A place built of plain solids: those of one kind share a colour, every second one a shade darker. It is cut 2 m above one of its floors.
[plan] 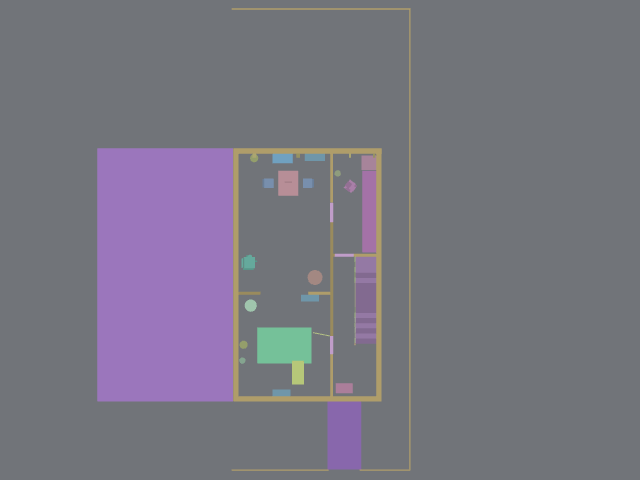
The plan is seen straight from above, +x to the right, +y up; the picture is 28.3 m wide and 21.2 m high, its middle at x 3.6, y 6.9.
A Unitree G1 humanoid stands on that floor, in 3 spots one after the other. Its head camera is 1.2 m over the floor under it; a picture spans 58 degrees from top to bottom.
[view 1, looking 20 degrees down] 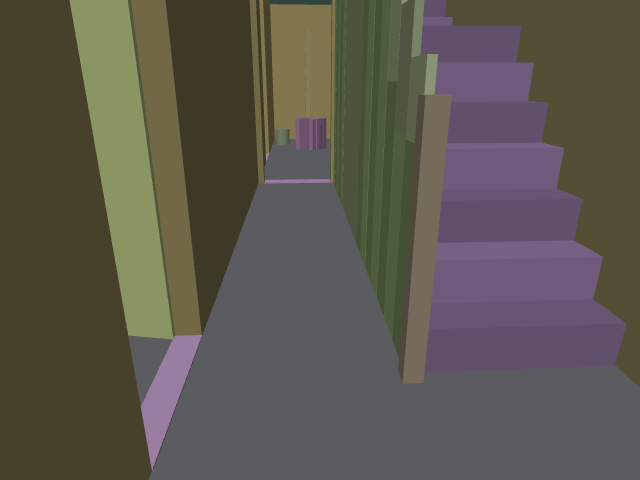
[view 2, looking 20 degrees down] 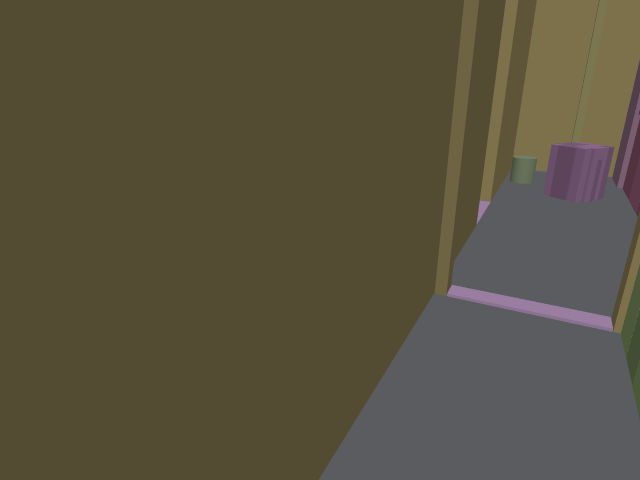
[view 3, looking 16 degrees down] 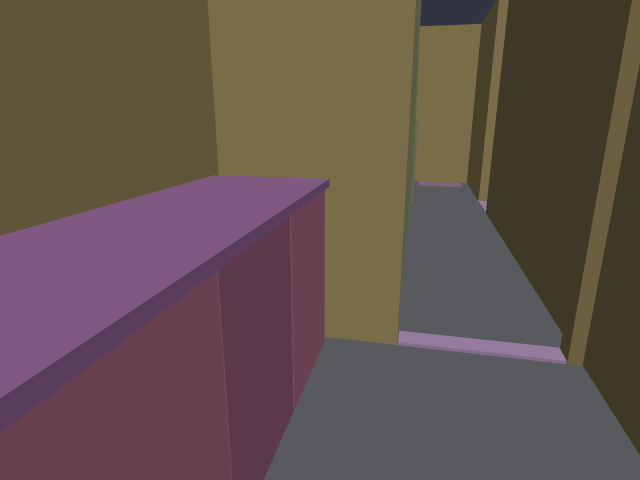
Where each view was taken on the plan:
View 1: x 4.67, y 0.75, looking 87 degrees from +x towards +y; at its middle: ground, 3.51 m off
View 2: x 4.67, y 3.76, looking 118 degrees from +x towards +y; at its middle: wall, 1.12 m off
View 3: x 5.03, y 8.45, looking -77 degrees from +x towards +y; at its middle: kitchen_unit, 2.12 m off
